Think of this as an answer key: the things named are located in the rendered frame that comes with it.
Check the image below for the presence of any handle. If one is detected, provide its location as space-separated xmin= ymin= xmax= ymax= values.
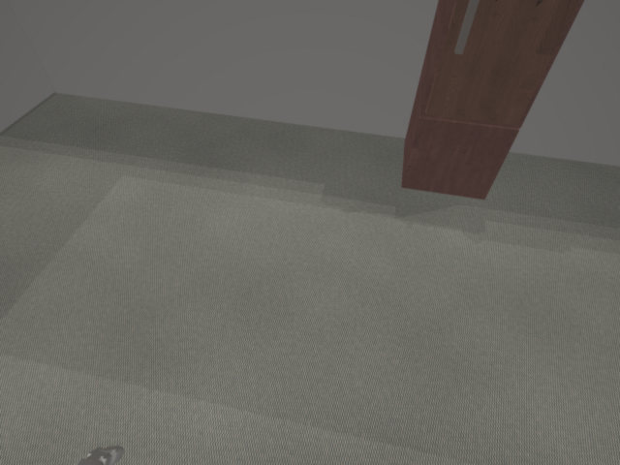
xmin=454 ymin=0 xmax=480 ymax=54

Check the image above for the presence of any cupboard door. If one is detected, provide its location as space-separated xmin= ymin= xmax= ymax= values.
xmin=426 ymin=0 xmax=579 ymax=126

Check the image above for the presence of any left robot hand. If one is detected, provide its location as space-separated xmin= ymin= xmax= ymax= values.
xmin=75 ymin=446 xmax=124 ymax=465

